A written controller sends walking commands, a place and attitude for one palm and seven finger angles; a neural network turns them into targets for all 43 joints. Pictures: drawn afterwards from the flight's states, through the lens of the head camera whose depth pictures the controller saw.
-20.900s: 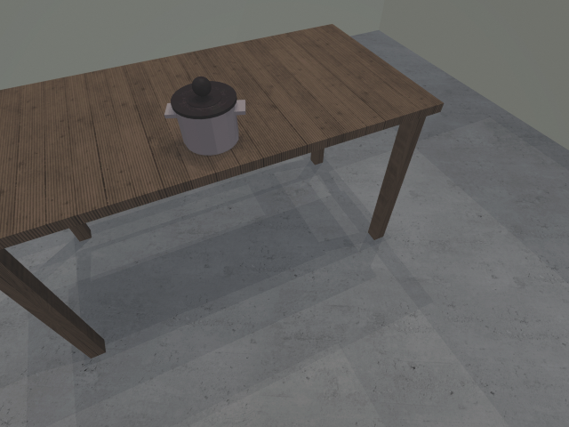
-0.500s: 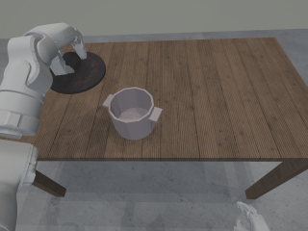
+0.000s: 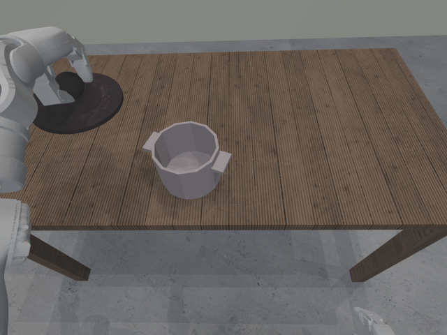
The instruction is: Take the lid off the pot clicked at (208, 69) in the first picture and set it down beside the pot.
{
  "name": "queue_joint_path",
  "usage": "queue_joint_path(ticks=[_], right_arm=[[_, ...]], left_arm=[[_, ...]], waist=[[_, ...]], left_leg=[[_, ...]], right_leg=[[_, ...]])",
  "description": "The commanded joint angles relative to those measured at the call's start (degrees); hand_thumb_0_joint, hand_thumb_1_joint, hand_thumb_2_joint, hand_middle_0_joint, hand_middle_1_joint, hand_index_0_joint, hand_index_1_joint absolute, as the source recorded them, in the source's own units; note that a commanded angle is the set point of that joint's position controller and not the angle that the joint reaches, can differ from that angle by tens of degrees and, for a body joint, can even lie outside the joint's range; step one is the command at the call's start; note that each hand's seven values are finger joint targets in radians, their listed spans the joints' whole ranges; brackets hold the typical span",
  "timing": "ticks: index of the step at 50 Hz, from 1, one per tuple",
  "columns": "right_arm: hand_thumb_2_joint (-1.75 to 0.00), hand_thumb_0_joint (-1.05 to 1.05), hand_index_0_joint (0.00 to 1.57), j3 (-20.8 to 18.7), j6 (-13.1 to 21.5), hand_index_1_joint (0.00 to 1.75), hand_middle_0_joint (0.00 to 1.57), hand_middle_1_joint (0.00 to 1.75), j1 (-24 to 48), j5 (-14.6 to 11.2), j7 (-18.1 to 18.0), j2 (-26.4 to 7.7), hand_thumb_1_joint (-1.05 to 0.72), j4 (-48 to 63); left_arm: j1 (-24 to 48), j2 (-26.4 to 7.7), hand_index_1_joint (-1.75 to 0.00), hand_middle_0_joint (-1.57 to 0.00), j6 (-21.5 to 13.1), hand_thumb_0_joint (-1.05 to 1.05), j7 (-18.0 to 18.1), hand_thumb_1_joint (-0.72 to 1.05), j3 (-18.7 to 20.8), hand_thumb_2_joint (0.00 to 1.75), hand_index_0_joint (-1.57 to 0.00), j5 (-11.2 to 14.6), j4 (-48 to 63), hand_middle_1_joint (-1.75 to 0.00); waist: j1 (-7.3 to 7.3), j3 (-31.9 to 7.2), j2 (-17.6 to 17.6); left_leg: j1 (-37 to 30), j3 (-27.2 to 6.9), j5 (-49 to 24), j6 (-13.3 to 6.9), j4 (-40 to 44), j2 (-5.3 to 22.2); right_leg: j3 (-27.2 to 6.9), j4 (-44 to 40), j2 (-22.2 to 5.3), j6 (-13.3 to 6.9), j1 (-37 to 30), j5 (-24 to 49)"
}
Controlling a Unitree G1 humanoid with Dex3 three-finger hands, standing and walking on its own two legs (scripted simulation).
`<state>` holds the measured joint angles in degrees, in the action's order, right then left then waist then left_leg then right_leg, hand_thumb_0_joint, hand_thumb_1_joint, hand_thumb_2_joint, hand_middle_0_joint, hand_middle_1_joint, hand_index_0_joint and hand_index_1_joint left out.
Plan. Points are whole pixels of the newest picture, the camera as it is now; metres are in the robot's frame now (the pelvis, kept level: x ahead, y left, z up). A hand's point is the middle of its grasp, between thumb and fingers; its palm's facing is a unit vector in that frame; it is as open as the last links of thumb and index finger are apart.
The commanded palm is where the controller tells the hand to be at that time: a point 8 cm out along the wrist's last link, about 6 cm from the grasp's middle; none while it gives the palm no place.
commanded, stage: move the lid sideways beside the pot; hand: left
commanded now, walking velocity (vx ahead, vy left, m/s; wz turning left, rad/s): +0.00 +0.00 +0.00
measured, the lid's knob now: (69, 85) +0.49 +0.26 +0.18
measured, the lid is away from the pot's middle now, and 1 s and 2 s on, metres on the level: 0.18 0.22 0.23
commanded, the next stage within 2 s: lower the lid onto the table in 0.46 s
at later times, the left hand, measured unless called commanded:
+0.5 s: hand (24, 88) +0.46 +0.32 +0.20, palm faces -0.33 -0.09 -0.94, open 7.7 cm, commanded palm +0.46 +0.32 +0.29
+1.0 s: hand (34, 102) +0.45 +0.31 +0.17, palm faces -0.35 -0.12 -0.93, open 7.7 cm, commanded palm +0.45 +0.33 +0.26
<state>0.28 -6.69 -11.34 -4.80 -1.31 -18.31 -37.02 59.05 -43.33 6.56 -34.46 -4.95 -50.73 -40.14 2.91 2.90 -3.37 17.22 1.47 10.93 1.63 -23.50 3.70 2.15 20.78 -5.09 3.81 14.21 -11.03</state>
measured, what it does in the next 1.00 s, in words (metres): stands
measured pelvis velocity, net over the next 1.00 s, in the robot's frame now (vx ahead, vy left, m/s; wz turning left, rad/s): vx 0.01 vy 0.00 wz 0.02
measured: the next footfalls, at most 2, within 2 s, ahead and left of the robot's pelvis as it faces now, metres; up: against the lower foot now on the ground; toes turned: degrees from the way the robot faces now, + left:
none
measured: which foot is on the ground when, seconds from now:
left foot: down 0.00-1.00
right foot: down 0.00-1.00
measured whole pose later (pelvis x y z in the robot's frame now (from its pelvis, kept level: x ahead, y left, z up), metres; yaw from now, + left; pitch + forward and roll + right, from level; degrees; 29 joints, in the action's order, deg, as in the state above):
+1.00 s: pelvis +0.01 +0.00 +0.00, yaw +1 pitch +7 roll -1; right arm 0.0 -9.8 -9.7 -4.9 -0.7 -18.3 -37.3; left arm 54.3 -48.4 -0.3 -35.3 1.7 -49.2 -40.2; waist 2.8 4.0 -2.8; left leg 19.8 0.1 12.3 1.5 -25.4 3.7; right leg 3.3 20.9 -5.0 4.0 15.4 -11.9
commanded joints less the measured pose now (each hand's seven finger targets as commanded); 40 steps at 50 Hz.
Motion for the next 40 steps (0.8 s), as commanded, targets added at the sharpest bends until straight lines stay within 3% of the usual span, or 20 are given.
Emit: queue_joint_path(ticks=[1, 4, 8, 10, 14, 17, 21, 24, 25, 26, 28, 30, 31, 34, 36, 38, 40], right_arm=[[-0.90, 0.00, 0.20, -3.2, 1.5, 0.30, 0.20, 0.30, 0.6, 0.2, -0.5, -9.0, -0.90, 6.5], [-0.90, 0.00, 0.20, -3.1, 1.0, 0.30, 0.20, 0.30, -0.1, 0.0, -0.7, -9.2, -0.90, 5.9], [-0.90, 0.00, 0.20, -3.3, 0.4, 0.30, 0.20, 0.30, -0.4, 0.1, -0.6, -9.4, -0.90, 5.9], [-0.90, 0.00, 0.20, -3.5, 0.2, 0.30, 0.20, 0.30, -0.9, -0.1, -0.6, -9.6, -0.90, 5.5], [-0.90, 0.00, 0.20, -3.4, -0.3, 0.30, 0.20, 0.30, -1.3, 0.0, -0.6, -9.7, -0.90, 5.2], [-0.90, 0.00, 0.20, -3.4, -0.9, 0.30, 0.20, 0.30, -1.7, -0.1, -0.6, -9.9, -0.90, 4.7], [-0.90, 0.00, 0.20, -3.7, -0.6, 0.30, 0.20, 0.30, -1.7, 0.1, -0.5, -9.6, -0.90, 4.7], [-0.90, 0.00, 0.20, -3.5, -0.6, 0.30, 0.20, 0.30, -1.8, 0.1, -0.5, -9.9, -0.90, 4.2], [-0.90, 0.00, 0.20, -3.6, -0.5, 0.30, 0.20, 0.30, -1.2, 0.1, -0.5, -10.1, -0.90, 4.4], [-0.90, 0.00, 0.20, -3.8, -0.5, 0.30, 0.20, 0.30, -1.5, 0.2, -0.3, -9.9, -0.90, 4.4], [-0.90, 0.00, 0.20, -3.6, -0.4, 0.30, 0.20, 0.30, -1.2, 0.4, -0.3, -9.9, -0.90, 4.4], [-0.90, 0.00, 0.20, -3.7, -0.6, 0.30, 0.20, 0.30, -1.4, 0.1, 0.0, -10.1, -0.90, 4.2], [-0.90, 0.00, 0.20, -3.6, -0.9, 0.30, 0.20, 0.30, -1.3, 0.1, 0.1, -10.1, -0.90, 4.3], [-0.90, 0.00, 0.20, -3.5, -1.2, 0.30, 0.20, 0.30, -0.4, 0.0, 0.4, -9.8, -0.90, 5.3], [-0.90, 0.00, 0.20, -3.7, -1.2, 0.30, 0.20, 0.30, -0.3, 0.2, 0.5, -9.6, -0.90, 5.4], [-0.90, 0.00, 0.20, -3.5, -1.2, 0.30, 0.20, 0.30, -0.6, 0.1, 0.3, -9.7, -0.90, 5.1], [-0.90, 0.00, 0.20, -3.6, -1.5, 0.30, 0.20, 0.30, 0.0, 0.1, 0.3, -9.9, -0.90, 5.7]], left_arm=[[34.5, -23.8, -1.02, -0.96, -1.5, 0.00, 3.5, 0.65, 10.3, 1.01, -0.83, -1.4, 14.3, -1.06], [32.3, -23.6, -1.02, -0.96, -2.1, 0.00, 2.6, 0.65, 10.2, 1.01, -0.83, -1.0, 9.0, -1.06], [33.0, -26.6, -1.02, -0.96, -3.6, 0.00, 2.5, 0.65, 12.1, 1.01, -0.83, -1.3, 10.8, -1.06], [32.7, -24.7, -1.02, -0.96, -4.1, 0.00, 2.2, 0.65, 10.2, 1.01, -0.83, -0.8, 10.8, -1.06], [31.6, -28.4, -1.02, -0.96, -5.3, 0.00, 2.0, 0.65, 13.5, 1.01, -0.83, -0.7, 8.7, -1.06], [32.2, -28.5, -1.02, -0.96, -5.8, 0.00, 2.0, 0.65, 13.0, 1.01, -0.83, -0.8, 8.7, -1.06], [33.1, -25.8, -1.02, -0.96, -6.1, 0.00, 2.1, 0.65, 10.9, 1.01, -0.83, 0.0, 14.5, -1.06], [30.8, -27.4, -1.02, -0.96, -5.9, 0.00, 1.6, 0.65, 13.0, 1.01, -0.83, 0.8, 11.4, -1.06], [31.6, -26.1, -1.02, -0.96, -6.1, 0.00, 1.5, 0.65, 11.5, 1.01, -0.83, 1.1, 13.5, -1.06], [33.2, -27.8, -1.02, -0.96, -6.0, 0.00, 1.8, 0.65, 13.0, 1.01, -0.83, 1.0, 16.5, -1.06], [30.5, -29.1, -1.02, -0.96, -5.9, 0.00, 2.0, 0.65, 14.8, 1.01, -0.83, 0.4, 13.9, -1.06], [28.6, -26.9, -1.02, -0.96, -5.4, 0.00, 1.6, 0.65, 13.0, 1.01, -0.83, 0.7, 11.5, -1.06], [28.6, -28.5, -1.02, -0.96, -5.2, 0.00, 1.7, 0.65, 14.3, 1.01, -0.83, 0.5, 11.4, -1.06], [28.9, -28.3, -1.02, -0.96, -5.3, 0.00, 1.8, 0.65, 14.0, 1.01, -0.83, 0.1, 13.4, -1.06], [28.8, -26.9, -1.02, -0.96, -5.4, 0.00, 2.2, 0.65, 13.2, 1.01, -0.83, 0.3, 16.1, -1.06], [26.2, -27.6, -1.02, -0.96, -5.3, 0.00, 2.0, 0.65, 14.4, 1.01, -0.83, 0.5, 11.9, -1.06], [26.0, -29.3, -1.02, -0.96, -5.9, 0.00, 2.1, 0.65, 15.6, 1.01, -0.83, 0.8, 12.6, -1.06]], waist=[[-0.27, -29.5, -1.6], [-0.01, -27.1, 0.1], [-0.08, -29.4, -1.6], [0.17, -28.5, -3.0], [0.02, -28.8, -2.4], [0.20, -28.5, -3.3], [0.71, -30.7, -6.7], [0.42, -29.1, -4.1], [0.33, -29.9, -5.8], [0.34, -32.1, -6.0], [0.09, -31.0, -5.6], [0.05, -28.9, -4.1], [-0.02, -29.5, -3.8], [-0.33, -30.6, -3.7], [0.07, -32.1, -5.3], [-0.03, -29.4, -3.1], [-0.33, -30.9, -2.2]], left_leg=[[-14.8, 0.9, -16.9, -5.6, -0.6, -5.4], [-13.2, 1.0, -16.0, -5.8, -0.7, -5.3], [-14.6, 0.9, -19.4, -6.0, -1.6, -5.3], [-14.9, 0.8, -21.5, -6.0, -1.9, -4.9], [-14.3, 0.9, -20.7, -6.2, -2.1, -5.2], [-14.6, 0.7, -22.6, -6.2, -2.4, -4.9], [-19.1, 0.0, -27.4, -6.2, -2.8, -4.4], [-17.0, 0.1, -25.5, -6.4, -2.7, -4.7], [-17.5, -0.1, -27.7, -6.3, -2.8, -4.6], [-19.6, -0.3, -29.1, -6.4, -3.0, -4.6], [-18.6, -0.6, -29.6, -6.4, -2.9, -4.8], [-17.0, -0.5, -29.6, -6.3, -2.8, -4.6], [-17.0, -0.3, -28.7, -6.3, -2.9, -4.8], [-16.4, -0.3, -27.8, -6.2, -3.1, -5.0], [-18.8, -0.7, -31.2, -6.3, -3.3, -4.7], [-16.6, -0.4, -27.8, -6.3, -3.2, -4.9], [-15.5, 0.1, -26.9, -6.4, -3.7, -5.1]], right_leg=[[2.4, 0.2, 6.1, -4.4, -8.2, 19.6], [2.8, -0.2, 6.1, -4.2, -7.5, 19.6], [2.7, 0.4, 6.2, -4.2, -8.4, 21.8], [3.0, 0.2, 6.3, -4.3, -7.1, 21.8], [3.0, 0.4, 6.3, -4.1, -7.9, 21.9], [3.2, 0.4, 6.3, -4.0, -7.4, 22.2], [3.4, -0.1, 6.8, -4.0, -5.5, 21.1], [3.6, -0.3, 6.8, -3.9, -5.9, 21.7], [3.5, -0.1, 6.6, -4.1, -5.7, 22.6], [3.3, 0.2, 6.8, -3.8, -6.3, 22.6], [3.6, 0.3, 7.0, -3.9, -5.9, 22.3], [3.7, 0.3, 6.8, -3.9, -5.3, 22.8], [3.6, 0.6, 6.8, -3.8, -6.2, 22.9], [3.7, 1.2, 6.6, -3.9, -6.9, 23.6], [3.6, 1.2, 6.9, -3.7, -6.0, 23.2], [3.9, 0.7, 6.9, -3.7, -5.7, 22.4], [3.5, 1.3, 6.4, -3.8, -7.2, 24.1]])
